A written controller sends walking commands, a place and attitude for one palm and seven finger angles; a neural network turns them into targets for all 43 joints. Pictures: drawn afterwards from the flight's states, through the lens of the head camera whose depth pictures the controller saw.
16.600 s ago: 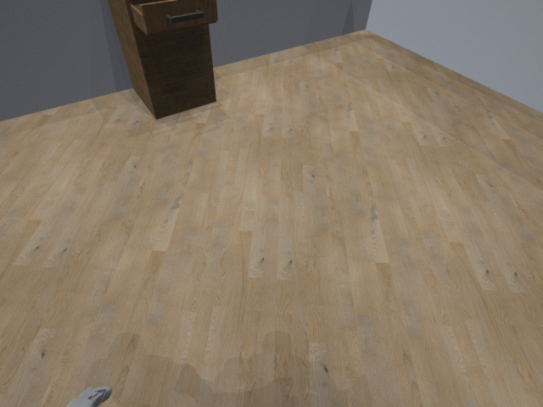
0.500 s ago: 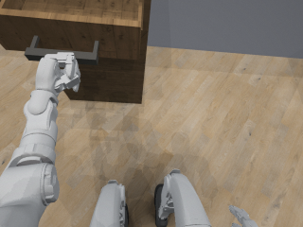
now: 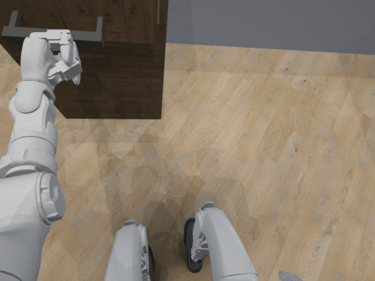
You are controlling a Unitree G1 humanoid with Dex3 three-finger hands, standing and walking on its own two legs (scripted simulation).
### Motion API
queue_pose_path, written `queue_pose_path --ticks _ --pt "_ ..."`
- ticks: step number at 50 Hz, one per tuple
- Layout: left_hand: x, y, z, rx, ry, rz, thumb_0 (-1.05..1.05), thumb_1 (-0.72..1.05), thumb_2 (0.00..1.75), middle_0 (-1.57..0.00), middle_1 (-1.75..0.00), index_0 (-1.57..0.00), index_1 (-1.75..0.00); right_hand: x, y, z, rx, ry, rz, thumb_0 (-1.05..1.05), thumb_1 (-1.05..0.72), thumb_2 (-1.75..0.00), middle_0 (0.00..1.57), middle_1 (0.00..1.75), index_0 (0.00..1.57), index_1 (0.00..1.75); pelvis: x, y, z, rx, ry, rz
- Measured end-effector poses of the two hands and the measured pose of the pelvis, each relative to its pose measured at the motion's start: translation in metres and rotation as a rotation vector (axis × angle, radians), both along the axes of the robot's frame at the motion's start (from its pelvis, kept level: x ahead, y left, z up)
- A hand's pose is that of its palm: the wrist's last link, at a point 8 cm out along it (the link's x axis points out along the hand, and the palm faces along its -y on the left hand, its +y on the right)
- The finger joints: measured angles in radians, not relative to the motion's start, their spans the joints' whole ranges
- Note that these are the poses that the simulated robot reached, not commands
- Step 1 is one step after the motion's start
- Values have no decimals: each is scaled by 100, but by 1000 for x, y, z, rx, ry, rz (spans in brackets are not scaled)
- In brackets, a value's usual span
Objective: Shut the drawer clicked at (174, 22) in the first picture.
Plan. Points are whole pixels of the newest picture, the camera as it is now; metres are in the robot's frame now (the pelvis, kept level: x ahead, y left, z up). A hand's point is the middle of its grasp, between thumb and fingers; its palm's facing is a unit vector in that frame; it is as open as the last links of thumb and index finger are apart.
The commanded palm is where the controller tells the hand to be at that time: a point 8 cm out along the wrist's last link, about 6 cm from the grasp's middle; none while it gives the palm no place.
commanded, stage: push the drawer shut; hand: left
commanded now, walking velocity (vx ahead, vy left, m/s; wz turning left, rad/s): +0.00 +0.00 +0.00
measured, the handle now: (57, 29) +0.62 +0.20 +0.03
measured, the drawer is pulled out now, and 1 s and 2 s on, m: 0.07 0.00 0.00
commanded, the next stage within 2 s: pull the fist back off the drawer in 0.96 s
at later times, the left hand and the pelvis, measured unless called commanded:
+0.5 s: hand (81, 37) +0.60 +0.16 +0.03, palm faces -0.07 -1.00 -0.05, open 3.1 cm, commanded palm +0.59 +0.18 +0.04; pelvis +0.01 -0.01 -0.01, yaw -1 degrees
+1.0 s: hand (71, 29) +0.61 +0.18 +0.04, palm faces -0.07 -1.00 -0.06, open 3.4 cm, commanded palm +0.65 +0.16 +0.04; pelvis -0.01 +0.00 -0.02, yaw -2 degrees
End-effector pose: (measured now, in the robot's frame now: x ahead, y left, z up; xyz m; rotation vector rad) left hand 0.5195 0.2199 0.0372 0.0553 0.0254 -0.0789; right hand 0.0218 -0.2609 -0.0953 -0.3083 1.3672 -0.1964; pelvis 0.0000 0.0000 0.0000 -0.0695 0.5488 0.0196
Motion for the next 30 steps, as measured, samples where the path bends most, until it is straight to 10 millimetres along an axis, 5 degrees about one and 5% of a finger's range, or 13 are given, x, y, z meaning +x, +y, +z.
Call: queue_pose_path --ticks 30 --pt "69 -3 1 -8 3 10 2 79 91 -140 -160 -140 -160 -37 2 5 -19 147 -79 0 -91 -90 20 30 20 30 5 -5 -9 -24 74 -16"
